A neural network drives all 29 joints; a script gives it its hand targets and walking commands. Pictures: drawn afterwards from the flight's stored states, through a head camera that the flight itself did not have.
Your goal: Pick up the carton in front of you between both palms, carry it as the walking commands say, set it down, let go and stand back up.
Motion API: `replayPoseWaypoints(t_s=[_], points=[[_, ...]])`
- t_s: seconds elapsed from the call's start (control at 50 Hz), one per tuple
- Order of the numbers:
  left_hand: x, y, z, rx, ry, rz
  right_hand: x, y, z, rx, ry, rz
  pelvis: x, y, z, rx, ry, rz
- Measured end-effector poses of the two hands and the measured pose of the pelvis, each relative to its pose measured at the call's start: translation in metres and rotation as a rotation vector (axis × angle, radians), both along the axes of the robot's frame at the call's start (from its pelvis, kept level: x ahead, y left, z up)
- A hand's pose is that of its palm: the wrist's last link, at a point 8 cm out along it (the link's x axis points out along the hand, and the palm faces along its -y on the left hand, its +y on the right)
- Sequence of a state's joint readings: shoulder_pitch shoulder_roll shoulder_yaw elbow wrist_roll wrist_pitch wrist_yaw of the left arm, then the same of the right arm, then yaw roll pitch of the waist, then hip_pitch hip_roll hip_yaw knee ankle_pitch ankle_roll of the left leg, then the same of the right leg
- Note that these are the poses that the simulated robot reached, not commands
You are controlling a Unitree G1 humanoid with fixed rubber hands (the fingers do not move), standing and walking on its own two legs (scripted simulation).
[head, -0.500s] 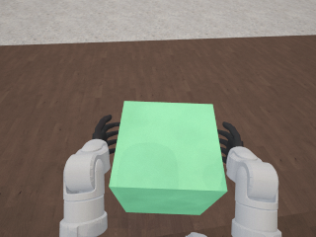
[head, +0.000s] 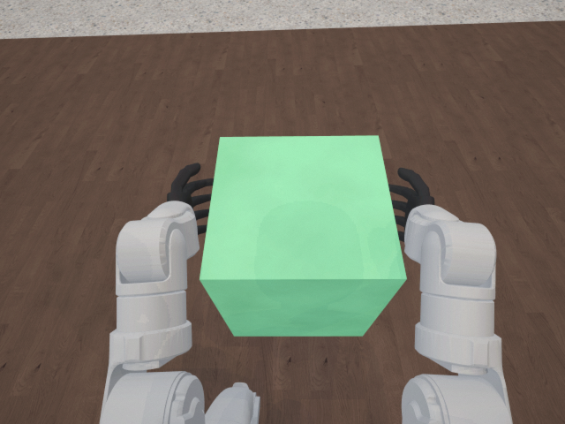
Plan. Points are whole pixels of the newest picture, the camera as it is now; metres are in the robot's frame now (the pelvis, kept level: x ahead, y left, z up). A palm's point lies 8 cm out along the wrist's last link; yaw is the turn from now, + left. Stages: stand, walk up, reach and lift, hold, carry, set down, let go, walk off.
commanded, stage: carry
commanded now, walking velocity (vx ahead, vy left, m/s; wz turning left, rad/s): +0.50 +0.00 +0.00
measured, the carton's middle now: (298, 246) +0.37 +0.02 -0.01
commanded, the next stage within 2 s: none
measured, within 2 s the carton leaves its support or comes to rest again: neither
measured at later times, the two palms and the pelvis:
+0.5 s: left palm (232, 74) +0.71 +0.16 +0.03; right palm (392, 87) +0.68 -0.14 +0.03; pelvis +0.33 +0.04 -0.05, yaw -2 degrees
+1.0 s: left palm (247, 9) +0.99 +0.17 +0.00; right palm (370, 10) +1.00 -0.13 -0.01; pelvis +0.64 -0.01 -0.09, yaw +0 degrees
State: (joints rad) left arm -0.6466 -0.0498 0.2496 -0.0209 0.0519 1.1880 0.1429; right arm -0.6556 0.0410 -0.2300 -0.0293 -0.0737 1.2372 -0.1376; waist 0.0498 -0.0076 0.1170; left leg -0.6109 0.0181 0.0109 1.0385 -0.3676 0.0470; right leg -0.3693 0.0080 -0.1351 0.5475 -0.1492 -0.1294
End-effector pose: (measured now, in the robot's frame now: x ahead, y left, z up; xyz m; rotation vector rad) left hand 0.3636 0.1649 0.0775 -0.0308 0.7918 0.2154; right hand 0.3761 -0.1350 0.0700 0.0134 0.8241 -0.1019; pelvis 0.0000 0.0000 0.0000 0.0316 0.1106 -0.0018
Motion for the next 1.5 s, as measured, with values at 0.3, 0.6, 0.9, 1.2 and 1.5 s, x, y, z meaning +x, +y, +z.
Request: replayPoseWaypoints(t_s=[0.3,0.6,0.9,1.2,1.5], points=[[0.236,0.012,-0.015,-0.027,-0.143,-0.115,0.210,0.013,-0.007,-0.067,-0.143,-0.053,0.222,0.029,-0.061,-0.049,-0.033,-0.026],[0.408,-0.018,-0.041,-0.039,-0.095,-0.144,0.369,-0.015,-0.030,-0.040,-0.094,-0.128,0.399,0.027,-0.056,-0.054,-0.001,-0.014],[0.568,-0.004,-0.080,0.013,0.001,-0.024,0.572,-0.001,-0.077,-0.022,-0.005,0.057,0.587,-0.009,-0.095,-0.001,-0.021,0.006],[0.773,0.014,-0.075,0.008,-0.162,-0.060,0.762,0.016,-0.075,-0.022,-0.168,0.001,0.783,0.016,-0.133,-0.054,-0.029,-0.035],[0.938,-0.011,-0.142,-0.008,0.007,-0.187,0.893,-0.007,-0.133,-0.059,0.005,-0.109,0.936,0.037,-0.143,-0.064,-0.012,-0.032]])
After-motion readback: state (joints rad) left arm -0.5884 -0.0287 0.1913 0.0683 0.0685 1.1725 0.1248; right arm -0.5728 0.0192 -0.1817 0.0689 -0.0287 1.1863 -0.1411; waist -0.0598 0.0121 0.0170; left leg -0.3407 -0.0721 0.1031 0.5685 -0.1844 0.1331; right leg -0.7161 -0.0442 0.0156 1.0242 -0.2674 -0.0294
